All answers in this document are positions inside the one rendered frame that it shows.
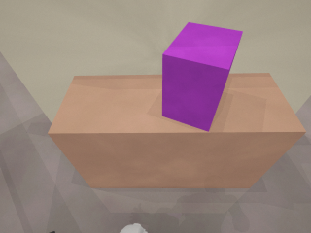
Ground carton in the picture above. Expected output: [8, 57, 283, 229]
[162, 22, 243, 132]

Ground pedestal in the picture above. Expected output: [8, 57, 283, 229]
[48, 73, 306, 188]

